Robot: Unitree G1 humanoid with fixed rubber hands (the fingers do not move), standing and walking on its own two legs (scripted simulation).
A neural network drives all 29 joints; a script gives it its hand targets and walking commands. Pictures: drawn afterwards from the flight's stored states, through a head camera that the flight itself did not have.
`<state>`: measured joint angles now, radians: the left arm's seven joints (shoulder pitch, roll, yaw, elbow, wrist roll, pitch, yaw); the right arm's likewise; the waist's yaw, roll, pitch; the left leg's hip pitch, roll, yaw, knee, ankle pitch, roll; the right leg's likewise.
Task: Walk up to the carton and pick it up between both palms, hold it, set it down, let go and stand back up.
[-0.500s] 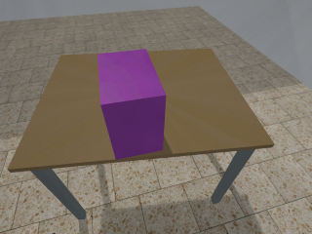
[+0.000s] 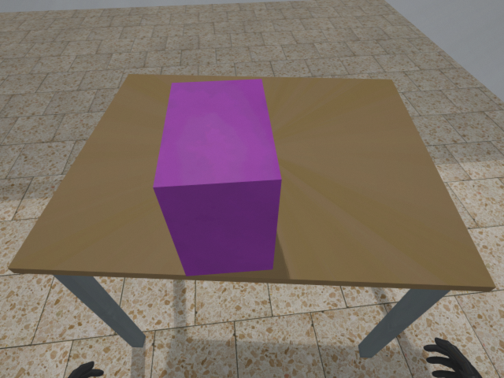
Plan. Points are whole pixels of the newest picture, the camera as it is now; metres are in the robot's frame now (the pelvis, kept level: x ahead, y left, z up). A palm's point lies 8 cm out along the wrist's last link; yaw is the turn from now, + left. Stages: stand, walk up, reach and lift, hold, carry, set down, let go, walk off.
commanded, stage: walk up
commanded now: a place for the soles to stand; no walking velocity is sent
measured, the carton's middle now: (223, 178) +0.47 +0.07 +0.05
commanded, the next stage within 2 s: none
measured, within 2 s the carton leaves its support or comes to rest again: neither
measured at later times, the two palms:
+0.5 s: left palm out of the picture +0.07 +0.32 -0.07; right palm out of the picture +0.11 -0.30 -0.06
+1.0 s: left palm out of the picture +0.03 +0.32 -0.08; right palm out of the picture +0.08 -0.30 -0.07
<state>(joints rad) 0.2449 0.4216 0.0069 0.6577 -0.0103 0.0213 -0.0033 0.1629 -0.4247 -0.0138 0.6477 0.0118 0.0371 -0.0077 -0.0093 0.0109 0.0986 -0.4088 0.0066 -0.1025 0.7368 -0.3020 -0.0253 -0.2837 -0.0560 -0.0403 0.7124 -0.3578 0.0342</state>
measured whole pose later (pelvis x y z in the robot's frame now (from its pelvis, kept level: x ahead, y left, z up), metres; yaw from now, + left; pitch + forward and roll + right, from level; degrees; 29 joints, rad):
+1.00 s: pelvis -0.02 +0.00 +0.03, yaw +3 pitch -2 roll +0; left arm 0.17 0.40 0.03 0.99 -0.01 -0.02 -0.01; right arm 0.11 -0.37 -0.02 1.04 0.01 0.00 0.02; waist 0.02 -0.02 0.06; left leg -0.19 0.00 -0.07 0.39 -0.17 -0.02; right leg -0.16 -0.08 -0.08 0.37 -0.17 0.05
